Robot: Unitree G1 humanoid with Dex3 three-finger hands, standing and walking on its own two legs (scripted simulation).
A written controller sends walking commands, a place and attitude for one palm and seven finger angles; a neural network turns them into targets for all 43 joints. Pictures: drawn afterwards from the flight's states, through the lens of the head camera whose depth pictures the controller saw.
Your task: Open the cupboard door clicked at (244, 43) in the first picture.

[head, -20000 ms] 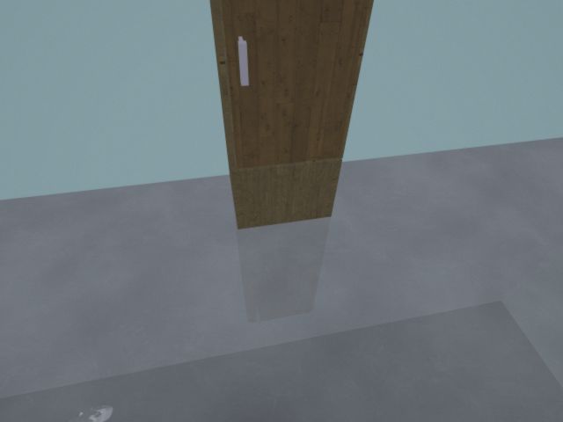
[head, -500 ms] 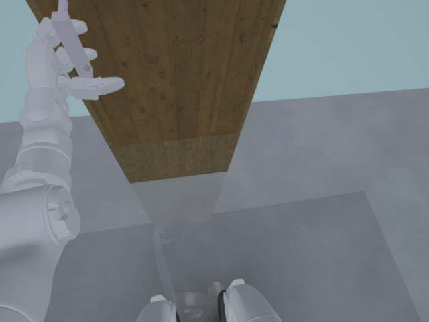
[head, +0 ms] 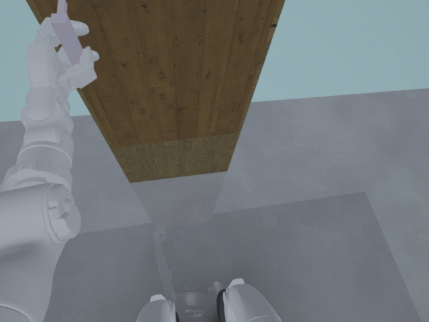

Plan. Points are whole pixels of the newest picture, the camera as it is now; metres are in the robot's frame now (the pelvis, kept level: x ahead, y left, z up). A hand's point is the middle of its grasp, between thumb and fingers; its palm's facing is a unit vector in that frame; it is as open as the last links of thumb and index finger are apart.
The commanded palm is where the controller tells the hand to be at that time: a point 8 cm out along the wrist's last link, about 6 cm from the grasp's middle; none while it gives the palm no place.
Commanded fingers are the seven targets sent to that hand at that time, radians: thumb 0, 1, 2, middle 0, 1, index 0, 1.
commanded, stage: pull the door open along its arc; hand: left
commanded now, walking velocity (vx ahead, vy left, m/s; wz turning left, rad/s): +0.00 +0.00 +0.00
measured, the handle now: (74, 42) +0.60 +0.18 +0.10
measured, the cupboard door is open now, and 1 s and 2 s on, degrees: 1 43 40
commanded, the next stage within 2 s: open thumb and fingers to let go in 0.98 s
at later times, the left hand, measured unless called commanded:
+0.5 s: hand (99, 105) +0.47 +0.14 +0.10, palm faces -0.02 -1.00 -0.01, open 6.2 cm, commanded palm +0.41 +0.19 +0.09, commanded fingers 0.00 0.90 0.90 -0.40 -1.35 -0.40 -1.35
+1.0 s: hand (186, 184) +0.32 +0.01 +0.10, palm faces +0.28 -0.96 -0.04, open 6.5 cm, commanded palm +0.26 +0.05 +0.09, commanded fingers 0.00 0.90 0.90 -0.40 -1.35 -0.40 -1.35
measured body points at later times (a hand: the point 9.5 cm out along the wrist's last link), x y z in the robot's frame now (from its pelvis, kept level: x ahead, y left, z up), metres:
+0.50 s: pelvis +0.02 +0.00 +0.02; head +0.10 +0.00 +0.46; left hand +0.46 +0.19 +0.10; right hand +0.04 -0.26 -0.10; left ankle -0.02 +0.10 -0.68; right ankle +0.02 -0.12 -0.68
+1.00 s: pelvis +0.02 -0.04 +0.03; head +0.03 -0.06 +0.48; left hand +0.30 +0.06 +0.11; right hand +0.21 -0.23 -0.06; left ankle -0.02 +0.10 -0.68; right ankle +0.02 -0.12 -0.68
